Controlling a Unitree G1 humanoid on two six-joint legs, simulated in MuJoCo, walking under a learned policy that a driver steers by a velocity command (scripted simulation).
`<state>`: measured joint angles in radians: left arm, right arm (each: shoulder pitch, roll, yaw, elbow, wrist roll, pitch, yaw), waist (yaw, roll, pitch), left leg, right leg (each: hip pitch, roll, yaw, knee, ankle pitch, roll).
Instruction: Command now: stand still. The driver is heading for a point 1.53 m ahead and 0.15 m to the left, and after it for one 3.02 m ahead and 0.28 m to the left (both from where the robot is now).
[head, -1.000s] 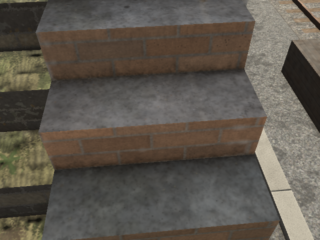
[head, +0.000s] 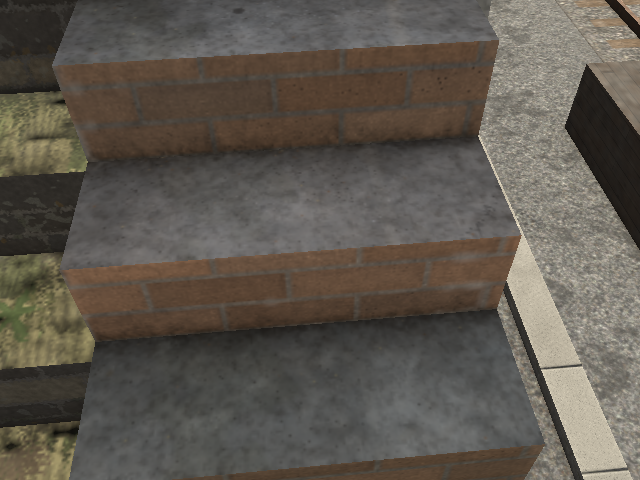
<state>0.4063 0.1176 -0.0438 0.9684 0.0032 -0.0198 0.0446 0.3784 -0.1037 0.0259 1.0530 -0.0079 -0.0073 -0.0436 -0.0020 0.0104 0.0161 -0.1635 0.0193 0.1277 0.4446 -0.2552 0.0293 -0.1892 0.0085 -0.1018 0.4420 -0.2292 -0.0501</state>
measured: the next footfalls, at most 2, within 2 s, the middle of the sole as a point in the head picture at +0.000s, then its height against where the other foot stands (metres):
right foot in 0.82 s outside the picture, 0.19 m higher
left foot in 1.30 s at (324, 401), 0.19 m higher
